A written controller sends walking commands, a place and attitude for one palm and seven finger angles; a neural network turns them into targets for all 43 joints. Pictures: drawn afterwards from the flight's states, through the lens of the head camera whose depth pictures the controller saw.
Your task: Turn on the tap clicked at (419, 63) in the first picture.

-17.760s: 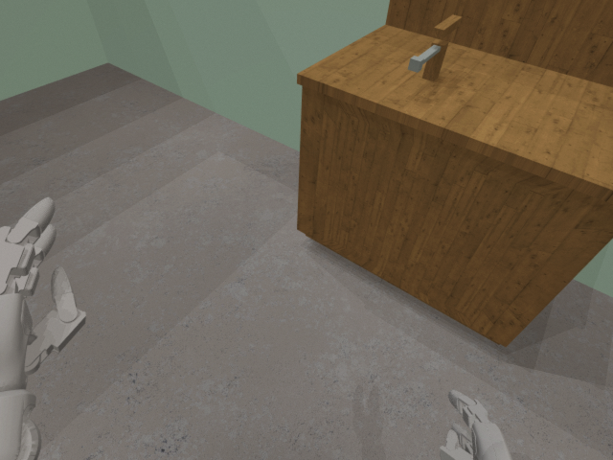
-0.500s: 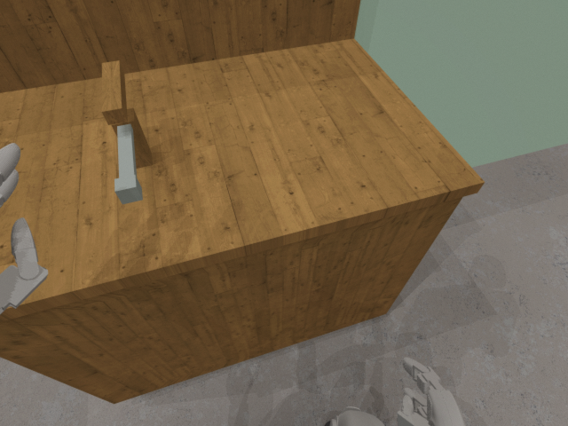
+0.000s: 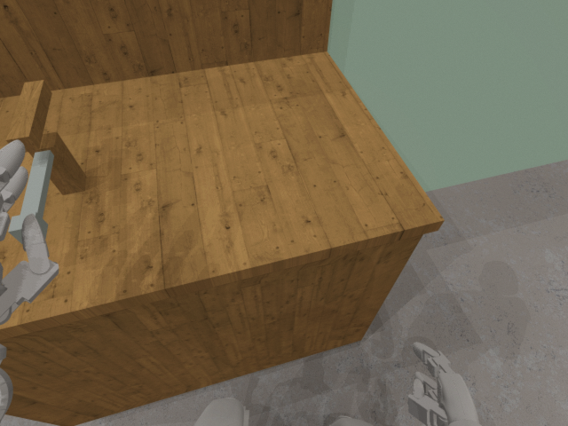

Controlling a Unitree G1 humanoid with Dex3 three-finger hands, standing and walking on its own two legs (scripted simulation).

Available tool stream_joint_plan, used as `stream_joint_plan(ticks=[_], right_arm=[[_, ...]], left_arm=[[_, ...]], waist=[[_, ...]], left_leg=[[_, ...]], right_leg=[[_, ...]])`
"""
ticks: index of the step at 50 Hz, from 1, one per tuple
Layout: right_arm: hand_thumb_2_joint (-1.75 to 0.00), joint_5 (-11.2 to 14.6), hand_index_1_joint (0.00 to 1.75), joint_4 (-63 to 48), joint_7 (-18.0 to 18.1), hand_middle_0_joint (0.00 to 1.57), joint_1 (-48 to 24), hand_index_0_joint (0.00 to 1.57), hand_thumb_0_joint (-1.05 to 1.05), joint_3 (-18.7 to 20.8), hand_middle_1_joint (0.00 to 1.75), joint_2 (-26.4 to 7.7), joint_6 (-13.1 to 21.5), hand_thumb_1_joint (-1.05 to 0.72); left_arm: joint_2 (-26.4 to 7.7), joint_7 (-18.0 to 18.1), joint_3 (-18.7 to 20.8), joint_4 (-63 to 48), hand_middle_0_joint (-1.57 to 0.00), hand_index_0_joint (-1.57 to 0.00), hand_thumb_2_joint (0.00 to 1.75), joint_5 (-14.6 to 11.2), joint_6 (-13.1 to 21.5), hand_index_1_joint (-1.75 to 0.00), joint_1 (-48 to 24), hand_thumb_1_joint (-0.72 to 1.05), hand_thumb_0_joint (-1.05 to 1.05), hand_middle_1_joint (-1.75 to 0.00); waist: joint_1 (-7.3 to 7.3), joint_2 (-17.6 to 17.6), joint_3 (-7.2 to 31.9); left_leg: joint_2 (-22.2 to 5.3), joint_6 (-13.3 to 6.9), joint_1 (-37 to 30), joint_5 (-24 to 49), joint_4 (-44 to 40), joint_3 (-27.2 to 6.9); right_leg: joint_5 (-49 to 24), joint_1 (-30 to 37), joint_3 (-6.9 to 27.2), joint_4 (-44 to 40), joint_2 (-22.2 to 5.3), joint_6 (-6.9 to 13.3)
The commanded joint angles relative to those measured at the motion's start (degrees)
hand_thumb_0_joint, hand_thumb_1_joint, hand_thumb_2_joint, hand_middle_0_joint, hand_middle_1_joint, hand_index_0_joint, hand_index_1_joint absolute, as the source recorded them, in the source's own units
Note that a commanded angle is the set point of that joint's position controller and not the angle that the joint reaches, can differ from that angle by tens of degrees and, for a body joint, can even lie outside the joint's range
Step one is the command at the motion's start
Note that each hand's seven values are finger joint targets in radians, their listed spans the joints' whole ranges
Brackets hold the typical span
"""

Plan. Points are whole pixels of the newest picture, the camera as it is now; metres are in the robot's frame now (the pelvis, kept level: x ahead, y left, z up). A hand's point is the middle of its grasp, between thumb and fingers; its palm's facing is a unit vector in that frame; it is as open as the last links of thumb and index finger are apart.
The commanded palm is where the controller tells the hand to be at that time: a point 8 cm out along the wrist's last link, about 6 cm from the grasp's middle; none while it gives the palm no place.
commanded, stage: come to a stop and stand still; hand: left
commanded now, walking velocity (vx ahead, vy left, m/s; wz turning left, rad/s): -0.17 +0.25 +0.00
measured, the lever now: (29, 228) +0.31 +0.36 +0.11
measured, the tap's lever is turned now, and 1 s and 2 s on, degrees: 0 0 0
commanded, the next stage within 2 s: look again from close up in 0.82 s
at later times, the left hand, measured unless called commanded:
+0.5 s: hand (62, 255) +0.24 +0.24 +0.18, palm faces +0.37 -0.83 -0.43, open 7.4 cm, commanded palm +0.19 +0.28 +0.20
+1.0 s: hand out of the picture +0.27 +0.30 +0.22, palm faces +0.48 -0.75 -0.46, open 7.4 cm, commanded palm +0.18 +0.30 +0.20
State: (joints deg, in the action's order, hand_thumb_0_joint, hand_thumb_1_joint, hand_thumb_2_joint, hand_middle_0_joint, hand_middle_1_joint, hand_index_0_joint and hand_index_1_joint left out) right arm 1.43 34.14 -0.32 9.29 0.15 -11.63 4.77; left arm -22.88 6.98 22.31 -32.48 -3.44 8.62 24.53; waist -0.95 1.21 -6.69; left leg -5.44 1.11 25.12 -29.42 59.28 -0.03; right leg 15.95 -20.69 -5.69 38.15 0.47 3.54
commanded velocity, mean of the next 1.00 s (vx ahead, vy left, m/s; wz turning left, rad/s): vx -0.04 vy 0.04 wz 0.00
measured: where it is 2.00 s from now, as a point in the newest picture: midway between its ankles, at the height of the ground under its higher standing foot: outside the picture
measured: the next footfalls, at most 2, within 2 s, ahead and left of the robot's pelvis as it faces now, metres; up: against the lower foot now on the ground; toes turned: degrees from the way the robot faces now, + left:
left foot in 0.10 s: +0.08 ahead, +0.13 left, +0.00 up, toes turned +1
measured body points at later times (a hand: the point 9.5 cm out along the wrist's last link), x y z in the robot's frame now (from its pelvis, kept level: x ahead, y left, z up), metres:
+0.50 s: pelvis +0.02 +0.00 +0.02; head +0.05 +0.00 +0.47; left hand +0.21 +0.28 +0.20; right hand +0.20 -0.23 -0.07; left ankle +0.04 +0.13 -0.72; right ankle +0.05 -0.09 -0.72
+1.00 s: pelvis +0.02 +0.02 +0.02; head +0.05 +0.03 +0.47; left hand +0.24 +0.34 +0.24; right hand +0.19 -0.20 -0.07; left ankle +0.04 +0.13 -0.72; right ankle +0.05 -0.09 -0.72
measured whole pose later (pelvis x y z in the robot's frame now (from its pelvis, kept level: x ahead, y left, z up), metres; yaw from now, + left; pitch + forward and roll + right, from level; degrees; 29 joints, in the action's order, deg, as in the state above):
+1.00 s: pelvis +0.02 +0.02 +0.02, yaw -1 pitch -1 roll -1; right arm 0.5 34.5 1.9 11.6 -0.7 -11.5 6.4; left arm -29.2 5.9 24.8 -19.1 -0.5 10.2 8.5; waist -4.3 -0.6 -5.3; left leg -0.6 -0.9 15.0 -12.8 28.2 1.4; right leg 9.9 -14.5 -4.2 24.9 0.2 1.1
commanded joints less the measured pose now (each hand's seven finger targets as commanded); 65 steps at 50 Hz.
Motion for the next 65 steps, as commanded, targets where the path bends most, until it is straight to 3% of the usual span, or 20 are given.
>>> stream_joint_plan(ticks=[1, 3, 4, 6, 7, 11, 13, 20, 25, 36, 45, 46, 47, 48, 52, 56, 57, 58, 62, 65], right_arm=[[-0.90, -1.0, 0.30, -8.2, 2.2, 0.20, -2.6, 0.20, 0.00, 0.2, 0.30, -3.9, 3.4, -0.90], [-0.90, -0.7, 0.30, -8.4, 3.3, 0.20, -2.3, 0.20, 0.00, 1.2, 0.30, -4.7, 3.7, -0.90], [-0.90, -0.5, 0.30, -8.8, 3.6, 0.20, -3.2, 0.20, 0.00, 1.8, 0.30, -5.8, 3.9, -0.90], [-0.90, 0.2, 0.30, -9.3, 4.1, 0.20, -3.2, 0.20, 0.00, 2.1, 0.30, -6.8, 3.8, -0.90], [-0.90, 0.1, 0.30, -9.3, 4.3, 0.20, -3.9, 0.20, 0.00, 1.8, 0.30, -6.5, 3.8, -0.90], [-0.90, 0.0, 0.30, -9.0, 3.8, 0.20, -1.8, 0.20, 0.00, 1.4, 0.30, -5.9, 3.1, -0.90], [-0.90, 0.0, 0.30, -9.1, 3.5, 0.20, -1.6, 0.20, 0.00, 1.3, 0.30, -5.8, 2.8, -0.90], [-0.90, -0.4, 0.30, -10.7, 4.0, 0.20, -3.2, 0.20, 0.00, 1.4, 0.30, -6.3, 2.1, -0.90], [-0.90, -0.6, 0.30, -10.3, 4.5, 0.20, -3.6, 0.20, 0.00, 1.0, 0.30, -6.7, 2.9, -0.90], [-0.90, -0.8, 0.30, -9.1, 4.1, 0.20, -3.2, 0.20, 0.00, 0.5, 0.30, -6.5, 3.3, -0.90], [-0.90, -0.7, 0.30, -9.5, 4.0, 0.20, -3.2, 0.20, 0.00, 0.8, 0.30, -6.4, 3.2, -0.90], [-0.90, -3.2, 0.30, -8.8, 3.9, 0.20, 3.9, 0.20, 0.00, 1.2, 0.30, -8.0, 5.9, -0.90], [-0.90, 0.2, 0.30, -3.5, 3.5, 0.20, -1.5, 0.20, 0.00, 1.4, 0.30, -5.1, 4.4, -0.90], [-0.90, -1.4, 0.30, -6.1, 2.4, 0.20, 0.2, 0.20, 0.00, 2.8, 0.30, -6.9, 4.9, -0.90], [-0.90, 1.1, 0.30, -10.2, -1.4, 0.20, -1.4, 0.20, 0.00, 2.8, 0.30, -6.5, 5.5, -0.90], [-0.90, 0.5, 0.30, -11.4, -0.1, 0.20, -2.7, 0.20, 0.00, 2.1, 0.30, -7.2, 5.0, -0.90], [-0.90, 0.5, 0.30, -11.2, 0.5, 0.20, -3.5, 0.20, 0.00, 1.9, 0.30, -7.3, 4.6, -0.90], [-0.90, 0.2, 0.30, -11.7, 1.0, 0.20, -2.8, 0.20, 0.00, 1.5, 0.30, -6.8, 4.4, -0.90], [-0.90, -0.1, 0.30, -11.9, 2.0, 0.20, -3.5, 0.20, 0.00, 1.1, 0.30, -6.8, 5.5, -0.90], [-0.90, -0.3, 0.30, -11.3, 1.7, 0.20, -2.0, 0.20, 0.00, 1.1, 0.30, -6.5, 6.7, -0.90]], left_arm=[[-11.0, 3.5, 8.8, -15.0, -0.20, -0.20, 0.90, -0.2, 3.9, -0.30, 1.1, 0.90, 0.00, -0.30], [-10.4, 4.3, 8.4, -15.6, -0.20, -0.20, 0.90, -0.5, 4.2, -0.30, 2.5, 0.90, 0.00, -0.30], [-10.7, 4.4, 8.3, -16.1, -0.20, -0.20, 0.90, -0.3, 4.3, -0.30, 1.1, 0.90, 0.00, -0.30], [-9.9, 4.0, 7.6, -10.5, -0.20, -0.20, 0.90, -0.4, 3.5, -0.30, 1.9, 0.90, 0.00, -0.30], [-10.2, 3.8, 7.9, -9.6, -0.20, -0.20, 0.90, -0.4, 2.9, -0.30, 1.6, 0.90, 0.00, -0.30], [-8.3, 3.8, 4.4, -5.5, -0.20, -0.20, 0.90, 0.3, 1.8, -0.30, -0.9, 0.90, 0.00, -0.30], [-8.3, 3.9, 4.4, -4.9, -0.20, -0.20, 0.90, 0.1, 1.5, -0.30, 0.3, 0.90, 0.00, -0.30], [-9.6, 3.8, 5.0, -10.4, -0.20, -0.20, 0.90, 0.5, 1.4, -0.30, 1.3, 0.90, 0.00, -0.30], [-8.3, 3.7, 4.1, -10.7, -0.20, -0.20, 0.90, 0.3, 1.9, -0.30, -0.3, 0.90, 0.00, -0.30], [-5.9, 3.3, 1.1, -6.3, -0.20, -0.20, 0.90, 1.0, 0.9, -0.30, -5.0, 0.90, 0.00, -0.30], [-7.0, 3.2, 3.0, -8.1, -0.20, -0.20, 0.90, 0.5, 1.7, -0.30, -2.0, 0.90, 0.00, -0.30], [-52.9, 2.2, 35.4, -19.3, -0.20, -0.20, 0.90, 9.8, 8.3, -0.30, -62.4, 0.90, 0.00, -0.30], [-28.1, 1.0, 19.9, 5.8, -0.20, -0.20, 0.90, 3.8, 6.1, -0.30, -44.3, 0.90, 0.00, -0.30], [-15.9, -0.6, 10.7, 11.4, -0.20, -0.20, 0.90, 2.9, 5.6, -0.30, -29.0, 0.90, 0.00, -0.30], [-1.1, -2.8, -1.8, 1.7, -0.20, -0.20, 0.90, -0.1, 6.0, -0.30, -1.1, 0.90, 0.00, -0.30], [-10.0, -1.2, 6.4, -1.7, -0.20, -0.20, 0.90, 0.9, 5.4, -0.30, -0.3, 0.90, 0.00, -0.30], [-13.9, -0.4, 10.9, -2.7, -0.20, -0.20, 0.90, 1.2, 5.5, -0.30, -0.9, 0.90, 0.00, -0.30], [-11.1, -0.7, 9.2, -2.0, -0.20, -0.20, 0.90, 0.7, 5.9, -0.30, -1.4, 0.90, 0.00, -0.30], [-14.3, -0.5, 10.8, -10.1, -0.20, -0.20, 0.90, 0.9, 7.9, -0.30, -9.2, 0.90, 0.00, -0.30], [-10.5, -0.9, 7.0, -9.5, -0.20, -0.20, 0.90, 0.7, 8.3, -0.30, -8.8, 0.90, 0.00, -0.30]], waist=[[0.47, -3.8, 16.7], [0.17, -2.1, 16.5], [-0.43, 0.0, 15.2], [-0.49, 1.4, 11.6], [-0.27, 4.4, 10.2], [-0.02, -6.5, 10.5], [-0.11, -7.4, 11.6], [-0.46, -2.4, 14.7], [-0.68, 4.0, 13.5], [-0.10, 1.6, 9.1], [-0.48, 1.9, 11.9], [-0.60, -7.1, 1.3], [0.59, 5.5, 8.2], [-0.72, 8.7, 14.1], [-1.81, 3.6, 17.5], [-1.58, -7.4, 11.2], [-1.53, -6.6, 11.3], [-1.02, -6.3, 11.1], [-0.77, 5.5, 12.8], [-0.83, 6.6, 14.8]], left_leg=[[2.9, -0.5, -5.8, 10.6, -21.4, 2.8], [2.9, -1.1, -14.6, 21.2, -32.4, 1.9], [-0.8, -2.3, -15.7, 26.0, -33.5, -2.0], [-2.5, -2.7, -12.7, 21.4, -32.4, -4.7], [-1.8, -2.7, -12.2, 19.6, -32.2, -3.9], [3.0, -0.7, -7.7, 15.8, -24.0, -0.7], [2.8, -0.7, -7.2, 14.8, -25.0, -1.2], [-0.3, -1.9, -15.0, 31.8, -32.4, -2.6], [-2.7, -2.7, -11.4, 23.8, -38.8, -6.4], [0.0, -1.9, -8.8, 11.0, -41.1, -4.6], [-0.6, -2.0, -9.4, 17.0, -41.3, -5.1], [-0.6, -3.2, -2.6, 23.1, -30.4, -0.2], [-2.1, -2.2, -13.4, 24.1, -32.2, -0.9], [0.8, -0.8, -15.8, 22.9, -34.5, -0.5], [0.5, -2.6, -17.7, 24.3, -36.4, 0.3], [0.2, -2.2, -10.8, 15.5, -38.4, -0.7], [0.4, -2.1, -11.8, 15.8, -38.6, -0.4], [0.5, -2.4, -10.5, 15.9, -38.7, -0.7], [0.7, -2.6, -13.1, 20.5, -37.8, -0.7], [0.8, -2.4, -15.3, 26.8, -36.0, -0.7]], right_leg=[[-26.8, 14.5, 14.8, -11.3, -14.3, 5.5], [-19.0, 12.4, 12.2, -9.7, -12.3, 1.1], [-14.3, 9.8, 12.0, -9.7, -10.4, -0.9], [-4.1, 5.9, 13.4, -14.2, -8.3, -2.6], [-5.4, 5.5, 14.4, -15.2, -9.1, -2.1], [-12.0, 8.7, 20.6, -20.7, -16.3, 0.0], [-17.8, 11.4, 19.0, -19.0, -17.7, 1.4], [-18.7, 10.6, 11.2, -13.4, -10.0, -1.7], [-9.0, 12.1, 8.3, -13.1, -4.8, -2.6], [-1.4, 11.9, 9.7, -20.8, -4.8, -2.1], [-9.8, 16.4, 8.0, -18.2, -4.6, -2.3], [-10.0, 4.1, 10.4, -22.6, -7.0, -5.6], [-6.7, 1.9, 8.2, -18.2, -11.3, 0.6], [-11.0, 8.2, 10.6, -14.8, -6.7, 1.3], [-13.1, 13.1, 8.3, -14.2, -5.1, -2.6], [-5.7, 12.3, 7.5, -17.0, -4.3, -2.8], [-5.1, 11.2, 7.3, -16.6, -4.0, -2.6], [-5.4, 11.9, 6.5, -16.3, -4.3, -2.6], [-11.7, 12.8, 8.1, -13.7, -4.5, -1.9], [-16.2, 14.1, 7.4, -13.3, -4.3, -1.9]])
